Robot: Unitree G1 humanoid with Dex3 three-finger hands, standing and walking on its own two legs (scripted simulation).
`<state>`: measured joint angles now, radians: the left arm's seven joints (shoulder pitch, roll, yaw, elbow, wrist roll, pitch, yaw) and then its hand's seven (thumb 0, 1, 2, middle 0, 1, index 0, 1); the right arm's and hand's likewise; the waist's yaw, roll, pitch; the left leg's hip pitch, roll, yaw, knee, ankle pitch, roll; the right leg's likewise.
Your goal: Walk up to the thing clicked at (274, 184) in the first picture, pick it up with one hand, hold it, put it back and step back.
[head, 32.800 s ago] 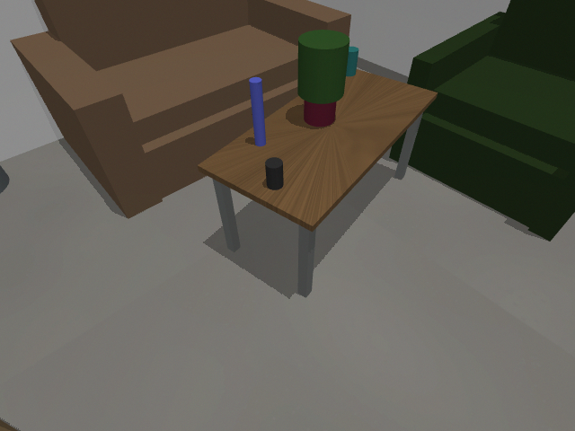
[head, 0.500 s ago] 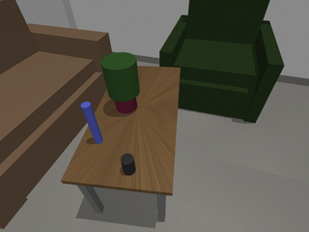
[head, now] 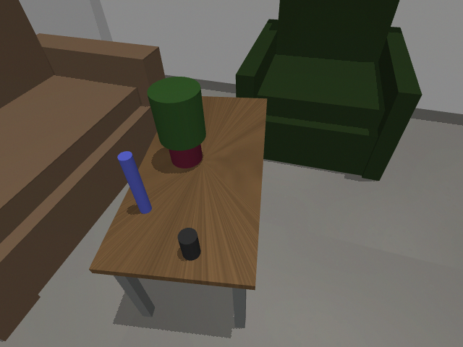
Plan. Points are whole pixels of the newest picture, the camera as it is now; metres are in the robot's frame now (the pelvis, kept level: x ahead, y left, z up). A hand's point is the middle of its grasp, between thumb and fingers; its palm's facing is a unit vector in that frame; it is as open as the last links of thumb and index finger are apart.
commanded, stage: stand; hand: left
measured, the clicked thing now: (189, 244) +0.49 +0.17 -0.26
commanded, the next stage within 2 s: step back in 1.30 s
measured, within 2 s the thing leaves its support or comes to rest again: neither
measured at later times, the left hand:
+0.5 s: hand out of the picture +0.09 +0.25 -0.15, palm faces -0.01 -0.94 -0.35, open 7.4 cm
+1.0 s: hand out of the picture +0.08 +0.25 -0.15, palm faces -0.03 -0.94 -0.35, open 7.4 cm
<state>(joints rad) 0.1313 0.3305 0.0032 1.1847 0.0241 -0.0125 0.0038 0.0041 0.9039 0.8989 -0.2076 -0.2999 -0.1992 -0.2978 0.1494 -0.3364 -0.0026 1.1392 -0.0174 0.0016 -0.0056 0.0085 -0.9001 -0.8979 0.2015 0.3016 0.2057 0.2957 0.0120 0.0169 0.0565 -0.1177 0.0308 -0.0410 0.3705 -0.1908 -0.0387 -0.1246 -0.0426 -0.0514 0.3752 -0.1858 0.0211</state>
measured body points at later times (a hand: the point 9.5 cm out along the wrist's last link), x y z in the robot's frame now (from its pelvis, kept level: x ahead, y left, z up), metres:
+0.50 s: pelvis +0.01 +0.00 +0.00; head +0.02 -0.01 +0.45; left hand +0.09 +0.29 -0.13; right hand +0.09 -0.30 -0.14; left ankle +0.01 +0.15 -0.75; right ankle +0.01 -0.13 -0.75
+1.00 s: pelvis +0.02 +0.00 +0.00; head +0.03 -0.01 +0.45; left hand +0.09 +0.30 -0.13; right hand +0.08 -0.30 -0.14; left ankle +0.01 +0.15 -0.75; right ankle +0.01 -0.13 -0.75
